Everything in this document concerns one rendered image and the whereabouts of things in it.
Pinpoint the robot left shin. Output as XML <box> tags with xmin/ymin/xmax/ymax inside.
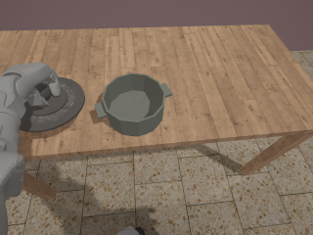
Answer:
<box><xmin>124</xmin><ymin>226</ymin><xmax>138</xmax><ymax>233</ymax></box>

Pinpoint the robot left upper arm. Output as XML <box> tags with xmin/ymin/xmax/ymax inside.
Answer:
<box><xmin>0</xmin><ymin>151</ymin><xmax>24</xmax><ymax>235</ymax></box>

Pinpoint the robot left hand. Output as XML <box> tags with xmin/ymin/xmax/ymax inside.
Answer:
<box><xmin>3</xmin><ymin>62</ymin><xmax>61</xmax><ymax>107</ymax></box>

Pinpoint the knob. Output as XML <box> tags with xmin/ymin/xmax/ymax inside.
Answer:
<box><xmin>34</xmin><ymin>83</ymin><xmax>51</xmax><ymax>100</ymax></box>

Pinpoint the lid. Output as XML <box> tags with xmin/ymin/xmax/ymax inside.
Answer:
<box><xmin>20</xmin><ymin>76</ymin><xmax>85</xmax><ymax>133</ymax></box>

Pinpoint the pot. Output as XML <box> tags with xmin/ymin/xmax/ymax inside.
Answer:
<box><xmin>94</xmin><ymin>72</ymin><xmax>172</xmax><ymax>137</ymax></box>

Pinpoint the robot left forearm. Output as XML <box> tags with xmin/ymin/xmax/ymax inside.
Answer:
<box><xmin>0</xmin><ymin>70</ymin><xmax>34</xmax><ymax>153</ymax></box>

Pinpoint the table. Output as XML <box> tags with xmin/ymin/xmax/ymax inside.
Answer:
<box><xmin>0</xmin><ymin>24</ymin><xmax>313</xmax><ymax>200</ymax></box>

